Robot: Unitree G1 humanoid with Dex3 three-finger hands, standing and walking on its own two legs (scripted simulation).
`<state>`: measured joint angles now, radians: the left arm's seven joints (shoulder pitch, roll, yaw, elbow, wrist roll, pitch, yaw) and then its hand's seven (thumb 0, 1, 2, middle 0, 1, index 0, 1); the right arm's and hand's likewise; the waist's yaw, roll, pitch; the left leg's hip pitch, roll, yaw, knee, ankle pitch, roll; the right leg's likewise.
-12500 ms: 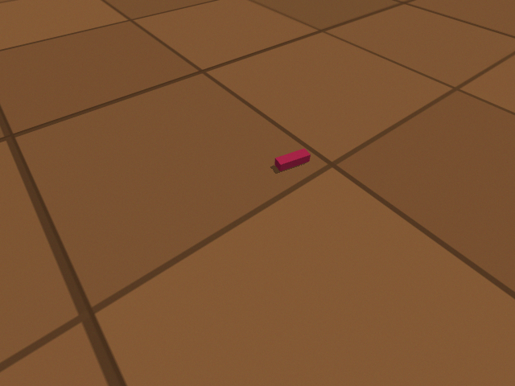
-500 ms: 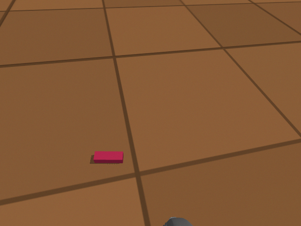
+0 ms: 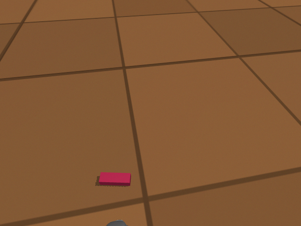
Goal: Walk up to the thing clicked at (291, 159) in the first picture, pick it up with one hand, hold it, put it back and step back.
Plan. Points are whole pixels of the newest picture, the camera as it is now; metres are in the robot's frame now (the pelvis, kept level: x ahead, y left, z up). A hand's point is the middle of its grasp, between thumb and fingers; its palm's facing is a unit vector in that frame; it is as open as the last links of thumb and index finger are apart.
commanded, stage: walk up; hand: left
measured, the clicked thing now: (115, 178) +0.53 +0.23 -0.74
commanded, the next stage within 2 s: stand in 1.60 s
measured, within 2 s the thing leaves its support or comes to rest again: neither
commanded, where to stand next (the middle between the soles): +0.13 +0.00 m, yaw +0 degrees
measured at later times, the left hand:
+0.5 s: hand out of the picture +0.15 +0.26 -0.15, palm faces -0.04 -0.93 -0.36, open 7.3 cm
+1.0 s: hand (74, 208) +0.20 +0.24 -0.14, palm faces -0.04 -0.94 -0.33, open 7.3 cm
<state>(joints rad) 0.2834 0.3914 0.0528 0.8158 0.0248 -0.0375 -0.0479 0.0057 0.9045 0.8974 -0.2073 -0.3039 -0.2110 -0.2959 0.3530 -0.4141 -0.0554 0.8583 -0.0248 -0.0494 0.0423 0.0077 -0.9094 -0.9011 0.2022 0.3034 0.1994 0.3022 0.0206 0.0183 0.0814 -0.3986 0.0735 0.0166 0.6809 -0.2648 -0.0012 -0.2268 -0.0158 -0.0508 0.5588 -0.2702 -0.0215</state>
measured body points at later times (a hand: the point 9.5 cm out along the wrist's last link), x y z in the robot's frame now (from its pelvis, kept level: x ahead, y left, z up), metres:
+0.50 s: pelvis +0.08 +0.00 +0.00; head +0.09 +0.00 +0.45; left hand +0.15 +0.31 -0.12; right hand +0.16 -0.30 -0.13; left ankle +0.11 +0.13 -0.73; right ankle +0.08 -0.13 -0.73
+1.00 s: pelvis +0.09 -0.01 +0.02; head +0.09 -0.01 +0.47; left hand +0.20 +0.29 -0.11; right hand +0.16 -0.32 -0.11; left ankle +0.11 +0.14 -0.73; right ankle +0.08 -0.13 -0.73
